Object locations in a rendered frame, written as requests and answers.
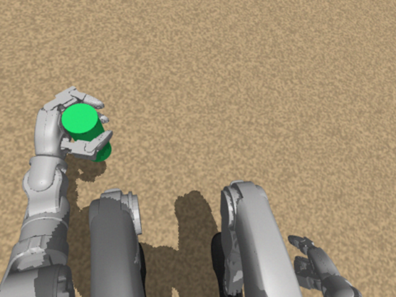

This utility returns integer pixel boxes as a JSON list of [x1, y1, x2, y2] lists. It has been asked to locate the left robot hand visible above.
[[34, 86, 113, 160]]

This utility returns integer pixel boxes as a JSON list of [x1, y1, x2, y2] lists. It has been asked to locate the right robot foot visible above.
[[211, 232, 243, 297]]

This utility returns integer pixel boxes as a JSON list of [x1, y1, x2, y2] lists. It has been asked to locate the right robot hand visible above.
[[288, 235, 341, 291]]

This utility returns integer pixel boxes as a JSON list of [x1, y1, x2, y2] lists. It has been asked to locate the can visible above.
[[61, 103, 111, 162]]

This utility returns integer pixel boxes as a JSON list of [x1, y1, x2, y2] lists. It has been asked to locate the left robot arm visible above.
[[0, 155, 75, 297]]

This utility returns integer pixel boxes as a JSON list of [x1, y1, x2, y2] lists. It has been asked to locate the right robot arm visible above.
[[321, 275, 363, 297]]

